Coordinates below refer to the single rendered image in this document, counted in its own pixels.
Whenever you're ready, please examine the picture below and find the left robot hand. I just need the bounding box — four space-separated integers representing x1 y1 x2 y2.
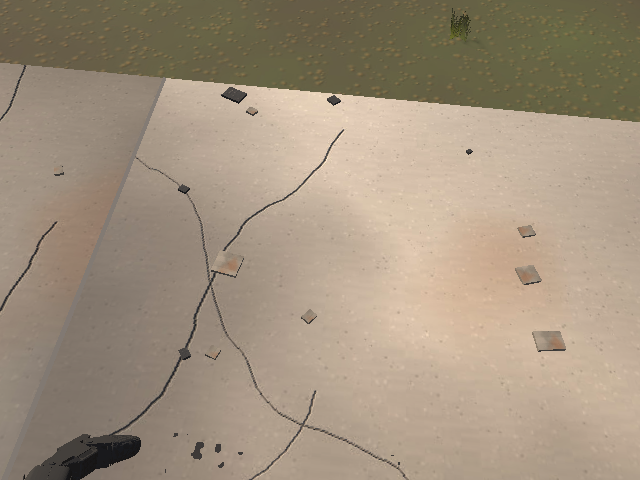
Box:
23 434 141 480

